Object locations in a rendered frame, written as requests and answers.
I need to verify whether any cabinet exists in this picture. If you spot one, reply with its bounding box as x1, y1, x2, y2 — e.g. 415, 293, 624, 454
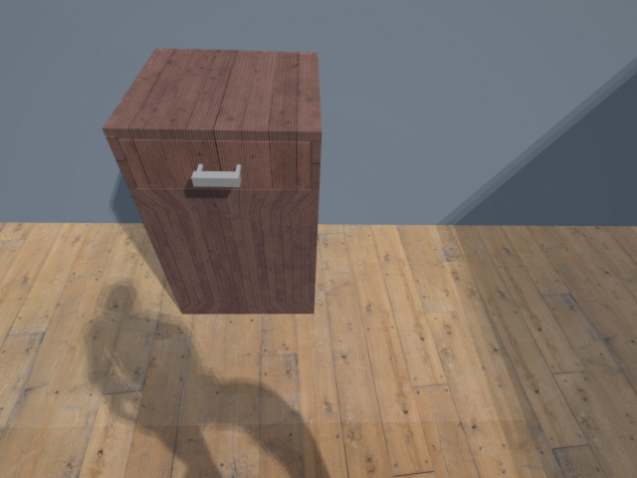
103, 49, 321, 315

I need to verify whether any handle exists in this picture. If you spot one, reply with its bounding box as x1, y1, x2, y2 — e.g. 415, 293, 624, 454
191, 164, 241, 187

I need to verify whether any drawer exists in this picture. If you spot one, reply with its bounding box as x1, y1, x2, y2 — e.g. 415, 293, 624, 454
118, 138, 311, 189

